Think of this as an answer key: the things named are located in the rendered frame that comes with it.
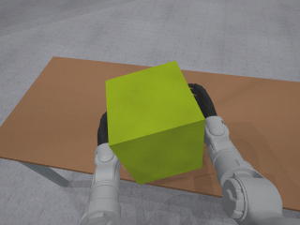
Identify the right robot hand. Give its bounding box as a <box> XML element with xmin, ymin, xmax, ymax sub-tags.
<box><xmin>187</xmin><ymin>83</ymin><xmax>217</xmax><ymax>118</ymax></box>

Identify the carton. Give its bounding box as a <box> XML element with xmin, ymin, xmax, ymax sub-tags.
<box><xmin>105</xmin><ymin>61</ymin><xmax>205</xmax><ymax>185</ymax></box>

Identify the table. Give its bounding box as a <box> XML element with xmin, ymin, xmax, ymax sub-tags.
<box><xmin>0</xmin><ymin>56</ymin><xmax>300</xmax><ymax>212</ymax></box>

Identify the left robot forearm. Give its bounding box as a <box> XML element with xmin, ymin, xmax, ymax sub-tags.
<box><xmin>78</xmin><ymin>142</ymin><xmax>121</xmax><ymax>225</ymax></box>

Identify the left robot hand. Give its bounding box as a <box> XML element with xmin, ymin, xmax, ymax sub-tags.
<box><xmin>97</xmin><ymin>112</ymin><xmax>109</xmax><ymax>146</ymax></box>

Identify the right robot upper arm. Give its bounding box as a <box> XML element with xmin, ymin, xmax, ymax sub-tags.
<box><xmin>221</xmin><ymin>176</ymin><xmax>300</xmax><ymax>225</ymax></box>

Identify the right robot forearm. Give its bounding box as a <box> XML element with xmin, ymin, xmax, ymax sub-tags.
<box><xmin>203</xmin><ymin>115</ymin><xmax>283</xmax><ymax>211</ymax></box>

